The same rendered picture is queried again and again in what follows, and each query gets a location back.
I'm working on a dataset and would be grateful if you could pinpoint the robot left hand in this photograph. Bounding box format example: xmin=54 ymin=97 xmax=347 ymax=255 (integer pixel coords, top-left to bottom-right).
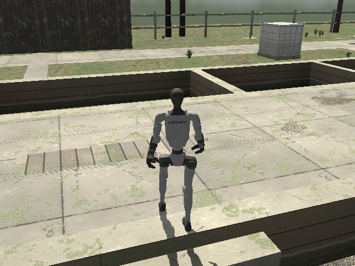
xmin=146 ymin=157 xmax=159 ymax=168

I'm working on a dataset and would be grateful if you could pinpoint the robot left upper arm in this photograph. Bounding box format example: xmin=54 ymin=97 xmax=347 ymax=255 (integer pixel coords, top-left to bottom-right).
xmin=152 ymin=112 xmax=166 ymax=144

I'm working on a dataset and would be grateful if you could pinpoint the right robot shin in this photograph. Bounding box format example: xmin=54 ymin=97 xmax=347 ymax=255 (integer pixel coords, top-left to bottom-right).
xmin=184 ymin=186 xmax=193 ymax=224

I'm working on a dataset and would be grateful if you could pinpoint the humanoid robot torso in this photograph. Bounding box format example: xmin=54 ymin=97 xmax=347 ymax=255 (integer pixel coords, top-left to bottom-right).
xmin=164 ymin=110 xmax=190 ymax=166

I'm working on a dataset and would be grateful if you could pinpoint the right robot forearm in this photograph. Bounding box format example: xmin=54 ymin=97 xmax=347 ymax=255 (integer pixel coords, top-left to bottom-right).
xmin=197 ymin=133 xmax=205 ymax=148

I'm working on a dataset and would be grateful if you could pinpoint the robot right upper arm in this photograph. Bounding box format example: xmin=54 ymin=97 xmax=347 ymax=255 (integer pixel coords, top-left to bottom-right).
xmin=189 ymin=111 xmax=202 ymax=140

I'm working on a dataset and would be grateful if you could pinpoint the left robot forearm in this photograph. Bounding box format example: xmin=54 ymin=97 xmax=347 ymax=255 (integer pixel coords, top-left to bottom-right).
xmin=147 ymin=136 xmax=158 ymax=159

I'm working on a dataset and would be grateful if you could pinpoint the robot right hand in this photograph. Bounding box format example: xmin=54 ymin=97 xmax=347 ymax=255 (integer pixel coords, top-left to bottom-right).
xmin=191 ymin=144 xmax=204 ymax=154

